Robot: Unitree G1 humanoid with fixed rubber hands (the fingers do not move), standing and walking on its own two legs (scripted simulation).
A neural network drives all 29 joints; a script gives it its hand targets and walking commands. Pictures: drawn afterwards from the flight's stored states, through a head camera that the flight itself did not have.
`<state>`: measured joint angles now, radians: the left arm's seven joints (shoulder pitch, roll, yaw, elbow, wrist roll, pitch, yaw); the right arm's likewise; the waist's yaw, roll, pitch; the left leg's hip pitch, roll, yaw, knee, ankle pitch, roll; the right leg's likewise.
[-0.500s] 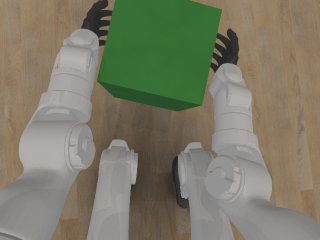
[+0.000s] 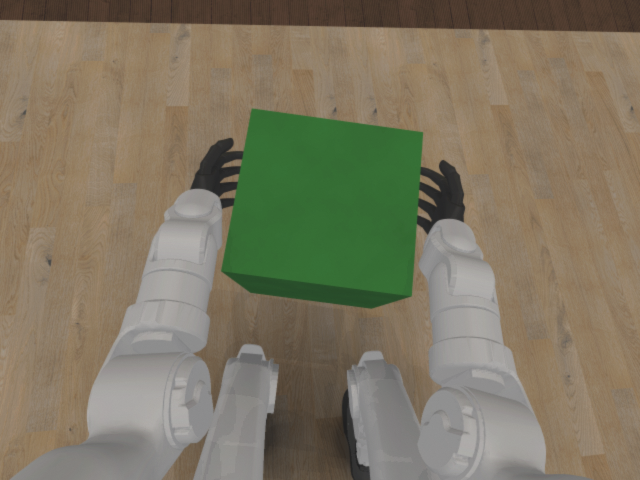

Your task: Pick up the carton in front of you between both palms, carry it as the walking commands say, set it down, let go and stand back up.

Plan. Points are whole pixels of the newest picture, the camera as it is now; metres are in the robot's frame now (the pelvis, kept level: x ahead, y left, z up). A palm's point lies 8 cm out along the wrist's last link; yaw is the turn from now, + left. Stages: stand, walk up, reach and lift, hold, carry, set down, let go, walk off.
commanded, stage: reach and lift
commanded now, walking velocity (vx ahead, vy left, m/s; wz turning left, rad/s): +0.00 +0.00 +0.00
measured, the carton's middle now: (322, 226) +0.45 +0.01 -0.13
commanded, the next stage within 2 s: hold in 1.84 s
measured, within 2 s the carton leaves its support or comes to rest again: neither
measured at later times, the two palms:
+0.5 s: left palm (177, 186) +0.39 +0.15 +0.11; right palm (530, 204) +0.39 -0.15 +0.12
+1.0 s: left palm (118, 166) +0.35 +0.14 +0.22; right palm out of the picture +0.37 -0.15 +0.23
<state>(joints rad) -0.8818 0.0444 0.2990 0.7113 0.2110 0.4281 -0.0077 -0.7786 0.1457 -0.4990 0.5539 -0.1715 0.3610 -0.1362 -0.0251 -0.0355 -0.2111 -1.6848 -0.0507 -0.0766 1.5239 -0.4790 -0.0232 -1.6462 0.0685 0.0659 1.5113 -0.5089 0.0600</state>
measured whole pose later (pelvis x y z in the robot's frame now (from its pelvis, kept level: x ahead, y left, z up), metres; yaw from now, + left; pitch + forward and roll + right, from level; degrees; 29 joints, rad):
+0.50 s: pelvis +0.04 -0.01 +0.13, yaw +1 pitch +19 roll +0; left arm -0.49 -0.09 0.31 0.58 0.24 0.41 0.01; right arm -0.47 0.18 -0.40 0.54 -0.22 0.36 -0.08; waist -0.01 -0.03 -0.17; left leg -0.94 -0.03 -0.07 0.97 -0.37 -0.02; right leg -0.92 0.05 0.09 0.98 -0.40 0.03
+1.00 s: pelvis +0.06 -0.01 +0.20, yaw +1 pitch -3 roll +0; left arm -0.30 -0.16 0.27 0.42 0.30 0.63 0.01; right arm -0.34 0.17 -0.32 0.45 -0.31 0.58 -0.03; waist 0.01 -0.01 -0.04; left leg -0.22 -0.01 -0.08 0.49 -0.22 -0.02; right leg -0.21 0.03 0.09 0.51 -0.25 0.01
